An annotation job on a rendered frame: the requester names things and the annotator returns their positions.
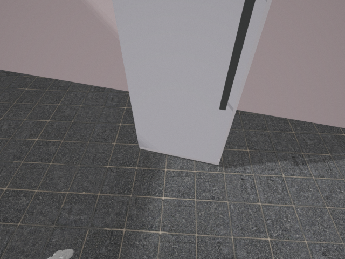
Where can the fridge door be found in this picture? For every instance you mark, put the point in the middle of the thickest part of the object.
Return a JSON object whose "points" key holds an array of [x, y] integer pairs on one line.
{"points": [[176, 55]]}

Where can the handle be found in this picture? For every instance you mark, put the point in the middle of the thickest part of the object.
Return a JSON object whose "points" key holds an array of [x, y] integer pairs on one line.
{"points": [[238, 45]]}

